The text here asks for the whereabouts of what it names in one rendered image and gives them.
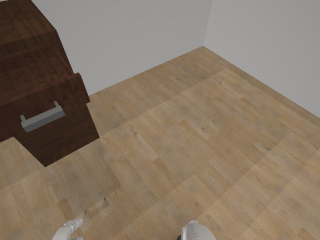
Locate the robot left hand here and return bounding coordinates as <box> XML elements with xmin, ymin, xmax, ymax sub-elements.
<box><xmin>52</xmin><ymin>218</ymin><xmax>83</xmax><ymax>240</ymax></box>

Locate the robot right thigh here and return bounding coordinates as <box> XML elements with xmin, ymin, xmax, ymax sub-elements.
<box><xmin>181</xmin><ymin>223</ymin><xmax>216</xmax><ymax>240</ymax></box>

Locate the drawer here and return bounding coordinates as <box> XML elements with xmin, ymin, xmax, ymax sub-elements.
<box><xmin>0</xmin><ymin>44</ymin><xmax>91</xmax><ymax>143</ymax></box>

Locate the handle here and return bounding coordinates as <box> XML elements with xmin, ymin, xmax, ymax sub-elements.
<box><xmin>20</xmin><ymin>101</ymin><xmax>65</xmax><ymax>133</ymax></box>

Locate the right robot shin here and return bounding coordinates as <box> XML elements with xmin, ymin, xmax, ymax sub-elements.
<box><xmin>188</xmin><ymin>220</ymin><xmax>199</xmax><ymax>225</ymax></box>

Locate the cabinet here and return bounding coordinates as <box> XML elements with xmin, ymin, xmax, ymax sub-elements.
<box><xmin>0</xmin><ymin>0</ymin><xmax>100</xmax><ymax>167</ymax></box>

